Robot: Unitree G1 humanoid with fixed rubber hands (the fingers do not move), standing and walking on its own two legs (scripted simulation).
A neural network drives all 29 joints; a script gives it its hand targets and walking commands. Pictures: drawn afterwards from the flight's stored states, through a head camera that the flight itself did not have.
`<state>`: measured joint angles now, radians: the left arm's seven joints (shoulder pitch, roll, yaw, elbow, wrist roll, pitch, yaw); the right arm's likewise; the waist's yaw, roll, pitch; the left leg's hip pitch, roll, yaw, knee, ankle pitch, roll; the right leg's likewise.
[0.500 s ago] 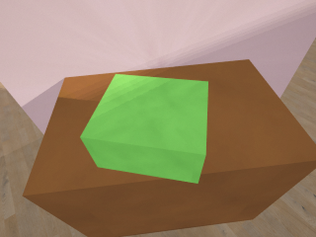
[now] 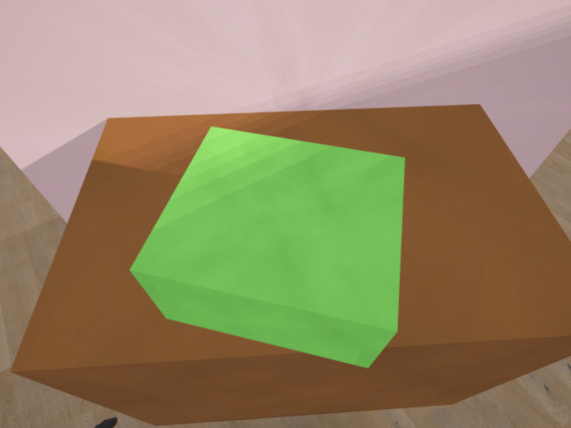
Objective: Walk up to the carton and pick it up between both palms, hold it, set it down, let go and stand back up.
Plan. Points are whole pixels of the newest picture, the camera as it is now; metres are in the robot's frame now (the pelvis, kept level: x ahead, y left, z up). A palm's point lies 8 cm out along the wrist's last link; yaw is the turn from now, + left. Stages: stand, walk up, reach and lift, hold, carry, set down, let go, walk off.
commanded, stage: walk up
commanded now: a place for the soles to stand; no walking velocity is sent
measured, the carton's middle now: (284, 239) +0.39 +0.04 +0.02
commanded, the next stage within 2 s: reach and lift in 1.74 s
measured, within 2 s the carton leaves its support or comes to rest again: neither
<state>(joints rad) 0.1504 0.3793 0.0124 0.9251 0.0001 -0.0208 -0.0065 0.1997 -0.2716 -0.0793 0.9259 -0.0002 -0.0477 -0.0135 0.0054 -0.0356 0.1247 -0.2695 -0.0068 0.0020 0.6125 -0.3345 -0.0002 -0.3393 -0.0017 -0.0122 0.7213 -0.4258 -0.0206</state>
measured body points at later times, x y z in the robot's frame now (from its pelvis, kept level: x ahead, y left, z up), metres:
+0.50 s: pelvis -0.01 -0.01 +0.00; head +0.04 +0.00 +0.45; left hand +0.08 +0.29 -0.13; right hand +0.08 -0.29 -0.13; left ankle -0.04 +0.11 -0.72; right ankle +0.01 -0.11 -0.72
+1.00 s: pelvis -0.03 -0.01 +0.00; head +0.00 -0.01 +0.45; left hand +0.06 +0.30 -0.12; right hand +0.06 -0.29 -0.13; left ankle -0.04 +0.11 -0.72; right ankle +0.01 -0.11 -0.72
